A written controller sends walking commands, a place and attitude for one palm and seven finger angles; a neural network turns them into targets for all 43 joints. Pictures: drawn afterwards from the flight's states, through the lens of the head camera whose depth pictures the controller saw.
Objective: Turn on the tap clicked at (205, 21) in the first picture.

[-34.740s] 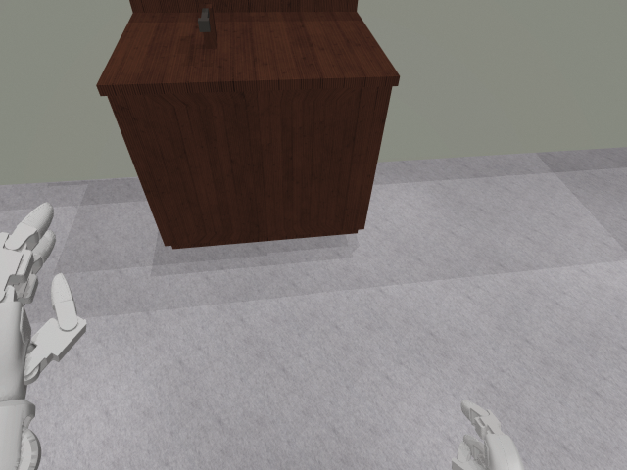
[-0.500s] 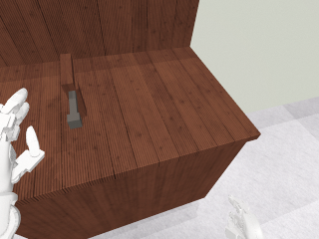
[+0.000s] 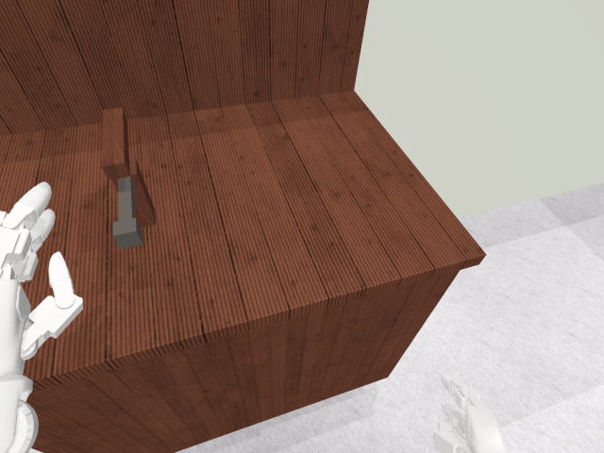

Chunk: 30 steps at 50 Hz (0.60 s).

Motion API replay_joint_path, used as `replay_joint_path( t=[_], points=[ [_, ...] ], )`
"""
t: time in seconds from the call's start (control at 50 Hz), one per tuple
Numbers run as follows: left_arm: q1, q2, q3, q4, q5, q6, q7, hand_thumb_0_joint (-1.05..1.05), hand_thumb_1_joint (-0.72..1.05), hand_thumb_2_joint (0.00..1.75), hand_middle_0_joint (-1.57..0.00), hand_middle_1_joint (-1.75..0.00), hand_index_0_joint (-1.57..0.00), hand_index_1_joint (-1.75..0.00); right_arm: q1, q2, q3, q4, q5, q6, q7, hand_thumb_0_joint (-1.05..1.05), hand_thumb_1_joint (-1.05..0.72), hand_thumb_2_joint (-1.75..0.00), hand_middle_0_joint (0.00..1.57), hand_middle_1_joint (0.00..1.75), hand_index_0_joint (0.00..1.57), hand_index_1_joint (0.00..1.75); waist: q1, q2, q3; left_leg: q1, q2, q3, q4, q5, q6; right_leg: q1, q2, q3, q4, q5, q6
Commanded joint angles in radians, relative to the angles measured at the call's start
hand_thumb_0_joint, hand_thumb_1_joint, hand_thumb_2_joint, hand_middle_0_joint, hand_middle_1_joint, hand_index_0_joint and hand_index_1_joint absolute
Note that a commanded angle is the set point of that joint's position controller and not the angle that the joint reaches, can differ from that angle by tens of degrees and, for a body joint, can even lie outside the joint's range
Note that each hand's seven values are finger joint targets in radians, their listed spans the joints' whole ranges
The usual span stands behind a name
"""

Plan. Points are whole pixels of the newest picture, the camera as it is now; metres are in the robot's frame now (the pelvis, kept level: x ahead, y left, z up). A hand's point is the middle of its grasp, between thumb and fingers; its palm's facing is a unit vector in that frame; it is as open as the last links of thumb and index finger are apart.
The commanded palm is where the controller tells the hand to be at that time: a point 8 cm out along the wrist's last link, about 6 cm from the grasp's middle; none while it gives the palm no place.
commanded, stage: come to a stop and stand still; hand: left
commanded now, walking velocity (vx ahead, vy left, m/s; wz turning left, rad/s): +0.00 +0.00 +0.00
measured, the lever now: (128, 233) +0.35 +0.27 +0.09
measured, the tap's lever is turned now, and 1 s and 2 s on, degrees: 0 0 0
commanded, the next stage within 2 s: look again from close up in 0.96 s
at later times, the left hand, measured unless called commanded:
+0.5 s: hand (91, 312) +0.21 +0.23 +0.14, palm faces +0.30 -0.88 -0.38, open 7.4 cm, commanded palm +0.16 +0.28 +0.17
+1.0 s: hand (60, 296) +0.22 +0.26 +0.16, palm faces +0.37 -0.86 -0.34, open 7.4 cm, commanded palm +0.16 +0.29 +0.17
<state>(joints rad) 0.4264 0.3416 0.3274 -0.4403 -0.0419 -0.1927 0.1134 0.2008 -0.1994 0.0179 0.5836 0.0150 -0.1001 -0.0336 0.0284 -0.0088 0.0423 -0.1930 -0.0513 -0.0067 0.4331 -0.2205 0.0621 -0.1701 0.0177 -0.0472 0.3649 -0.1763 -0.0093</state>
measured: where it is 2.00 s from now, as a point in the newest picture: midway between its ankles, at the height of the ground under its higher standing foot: outside the picture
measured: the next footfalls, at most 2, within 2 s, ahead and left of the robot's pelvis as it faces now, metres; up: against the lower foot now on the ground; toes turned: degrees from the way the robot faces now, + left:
none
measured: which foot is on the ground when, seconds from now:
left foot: down 0.00-1.00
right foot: down 0.00-1.00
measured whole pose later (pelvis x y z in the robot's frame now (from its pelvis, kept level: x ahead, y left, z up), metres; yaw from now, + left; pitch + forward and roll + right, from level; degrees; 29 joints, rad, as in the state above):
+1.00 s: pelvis +0.00 +0.01 +0.00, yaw +0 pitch -1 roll -1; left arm 0.40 0.36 0.34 -0.45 -0.04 -0.24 0.09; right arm 0.19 -0.18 0.04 0.57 0.01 -0.13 -0.02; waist 0.04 -0.04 0.04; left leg -0.20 -0.07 0.01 0.44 -0.22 0.08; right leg -0.19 0.00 -0.03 0.38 -0.18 0.01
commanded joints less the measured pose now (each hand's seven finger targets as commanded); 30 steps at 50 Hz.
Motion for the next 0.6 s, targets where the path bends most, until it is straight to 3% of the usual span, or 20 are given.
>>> replay_joint_path(
  t=[0.0, 0.14, 0.16, 0.18, 0.2, 0.22, 0.24, 0.26, 0.32, 0.34, 0.36, 0.42, 0.44, 0.5, 0.58],
  points=[
    [-0.093, 0.169, 0.098, -0.225, -0.008, -0.061, 0.018, 0.0, 0.9, 0.9, -0.2, -0.3, -0.2, -0.3, -0.093, -0.131, -0.051, -0.158, 0.0, -0.06, -0.009, 0.0, -0.9, -0.9, 0.2, 0.3, 0.2, 0.3, -0.008, 0.068, -0.124, -0.033, 0.115, -0.107, -0.096, 0.09, -0.045, 0.092, -0.083, 0.094, -0.039, 0.101, -0.015],
    [-0.048, 0.188, 0.125, -0.23, -0.013, -0.052, 0.023, 0.0, 0.9, 0.9, -0.2, -0.3, -0.2, -0.3, -0.104, -0.126, -0.05, -0.159, 0.006, -0.055, -0.012, 0.0, -0.9, -0.9, 0.2, 0.3, 0.2, 0.3, -0.008, 0.057, -0.14, -0.017, 0.118, -0.107, -0.083, 0.146, -0.047, 0.101, -0.09, 0.092, -0.035, 0.141, -0.017],
    [-1.102, 0.974, 0.673, -0.49, 0.152, -0.157, 0.018, 0.0, 0.9, 0.9, -0.2, -0.3, -0.2, -0.3, 0.029, -0.157, -0.039, -0.149, -0.038, -0.1, -0.007, 0.0, -0.9, -0.9, 0.2, 0.3, 0.2, 0.3, -0.001, -0.069, 0.026, -0.166, 0.126, -0.038, 0.038, 0.201, -0.013, -0.069, -0.089, 0.118, -0.103, 0.136, 0.075],
    [-0.528, 0.369, 0.299, 0.105, 0.05, -0.119, -0.028, 0.0, 0.9, 0.9, -0.2, -0.3, -0.2, -0.3, -0.053, -0.045, 0.0, -0.105, -0.01, -0.096, -0.006, 0.0, -0.9, -0.9, 0.2, 0.3, 0.2, 0.3, -0.009, -0.046, -0.214, -0.002, 0.075, -0.062, -0.002, 0.256, -0.017, -0.018, -0.135, 0.105, -0.023, 0.109, -0.035],
    [-0.243, 0.252, 0.215, 0.153, 0.018, -0.114, -0.04, 0.0, 0.9, 0.9, -0.2, -0.3, -0.2, -0.3, -0.025, -0.132, -0.061, -0.145, -0.014, -0.116, -0.003, 0.0, -0.9, -0.9, 0.2, 0.3, 0.2, 0.3, 0.036, 0.068, -0.201, 0.034, 0.089, -0.063, 0.023, 0.253, -0.046, 0.025, -0.119, 0.225, -0.04, 0.219, -0.034],
    [-0.194, 0.177, 0.115, -0.007, -0.01, -0.128, -0.049, 0.0, 0.9, 0.9, -0.2, -0.3, -0.2, -0.3, -0.013, -0.137, -0.062, -0.146, -0.005, -0.112, 0.014, 0.0, -0.9, -0.9, 0.2, 0.3, 0.2, 0.3, 0.012, 0.131, -0.225, 0.011, 0.091, -0.069, -0.005, 0.239, -0.044, 0.093, -0.128, 0.192, -0.006, 0.219, -0.028],
    [-0.082, 0.061, 0.026, -0.045, -0.031, -0.13, -0.052, 0.0, 0.9, 0.9, -0.2, -0.3, -0.2, -0.3, -0.05, -0.118, -0.056, -0.149, 0.012, -0.118, 0.037, 0.0, -0.9, -0.9, 0.2, 0.3, 0.2, 0.3, 0.009, 0.187, -0.249, 0.035, 0.106, -0.06, -0.018, 0.281, -0.039, 0.109, -0.109, 0.137, 0.041, 0.206, -0.029],
    [-0.064, 0.117, 0.043, -0.132, -0.022, -0.126, -0.043, 0.0, 0.9, 0.9, -0.2, -0.3, -0.2, -0.3, -0.041, -0.143, -0.064, -0.16, 0.005, -0.117, 0.047, 0.0, -0.9, -0.9, 0.2, 0.3, 0.2, 0.3, 0.017, 0.155, -0.24, 0.016, 0.12, -0.075, -0.026, 0.294, -0.04, 0.104, -0.096, 0.124, 0.046, 0.191, -0.019],
    [-0.005, 0.181, 0.097, -0.159, -0.021, -0.116, -0.017, 0.0, 0.9, 0.9, -0.2, -0.3, -0.2, -0.3, -0.061, -0.14, -0.06, -0.165, 0.002, -0.11, 0.044, 0.0, -0.9, -0.9, 0.2, 0.3, 0.2, 0.3, 0.021, -0.027, -0.176, -0.074, 0.119, -0.09, -0.055, 0.132, -0.039, 0.089, -0.087, 0.114, 0.017, 0.076, -0.008],
    [-0.001, 0.224, 0.146, -0.177, -0.023, -0.114, -0.004, 0.0, 0.9, 0.9, -0.2, -0.3, -0.2, -0.3, -0.086, -0.139, -0.057, -0.162, 0.009, -0.106, 0.039, 0.0, -0.9, -0.9, 0.2, 0.3, 0.2, 0.3, 0.017, -0.019, -0.174, -0.062, 0.118, -0.079, -0.06, 0.102, -0.038, 0.077, -0.08, 0.102, 0.023, 0.063, -0.009],
    [-0.026, 0.223, 0.158, -0.169, -0.024, -0.117, -0.002, 0.0, 0.9, 0.9, -0.2, -0.3, -0.2, -0.3, -0.079, -0.134, -0.054, -0.168, 0.004, -0.102, 0.027, 0.0, -0.9, -0.9, 0.2, 0.3, 0.2, 0.3, 0.012, -0.053, -0.165, -0.092, 0.114, -0.092, -0.069, 0.07, -0.036, 0.08, -0.086, 0.088, 0.019, 0.04, -0.008],
    [-0.115, 0.249, 0.187, -0.185, -0.028, -0.132, -0.004, 0.0, 0.9, 0.9, -0.2, -0.3, -0.2, -0.3, -0.088, -0.13, -0.048, -0.173, 0.004, -0.106, 0.001, 0.0, -0.9, -0.9, 0.2, 0.3, 0.2, 0.3, 0.005, 0.002, -0.118, -0.102, 0.111, -0.114, -0.085, 0.008, -0.031, 0.041, -0.084, 0.111, 0.007, -0.014, -0.011],
    [-0.16, 0.293, 0.217, -0.232, -0.023, -0.136, 0.001, 0.0, 0.9, 0.9, -0.2, -0.3, -0.2, -0.3, -0.106, -0.129, -0.042, -0.17, 0.004, -0.104, -0.004, 0.0, -0.9, -0.9, 0.2, 0.3, 0.2, 0.3, 0.004, 0.057, -0.122, -0.088, 0.114, -0.11, -0.089, 0.014, -0.028, 0.044, -0.076, 0.101, 0.022, 0.003, -0.01],
    [-0.187, 0.232, 0.159, -0.219, -0.02, -0.143, -0.006, 0.0, 0.9, 0.9, -0.2, -0.3, -0.2, -0.3, -0.087, -0.124, -0.04, -0.165, 0.002, -0.116, -0.008, 0.0, -0.9, -0.9, 0.2, 0.3, 0.2, 0.3, 0.005, 0.11, -0.138, -0.098, 0.116, -0.116, -0.094, 0.004, -0.024, 0.081, -0.077, 0.097, 0.03, 0.027, -0.012],
    [-0.162, 0.163, 0.091, -0.207, -0.011, -0.135, -0.007, 0.0, 0.9, 0.9, -0.2, -0.3, -0.2, -0.3, -0.08, -0.129, -0.043, -0.147, -0.002, -0.127, 0.002, 0.0, -0.9, -0.9, 0.2, 0.3, 0.2, 0.3, 0.003, 0.065, -0.137, -0.061, 0.11, -0.106, -0.087, 0.05, -0.037, 0.071, -0.07, 0.09, 0.009, 0.055, -0.012]
  ],
)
